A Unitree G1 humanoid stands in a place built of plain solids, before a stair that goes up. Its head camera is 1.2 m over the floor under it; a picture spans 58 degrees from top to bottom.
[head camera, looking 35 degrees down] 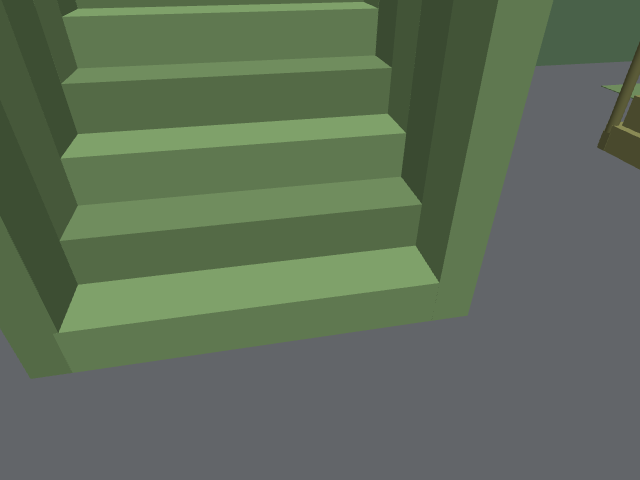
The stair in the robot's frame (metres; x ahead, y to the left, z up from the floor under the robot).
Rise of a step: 0.19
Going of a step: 0.23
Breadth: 1.30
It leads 11 degrees to the left of straight ahead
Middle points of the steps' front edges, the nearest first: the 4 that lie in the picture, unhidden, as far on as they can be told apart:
1.06 0.19 0.19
1.28 0.24 0.38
1.51 0.28 0.57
1.74 0.33 0.76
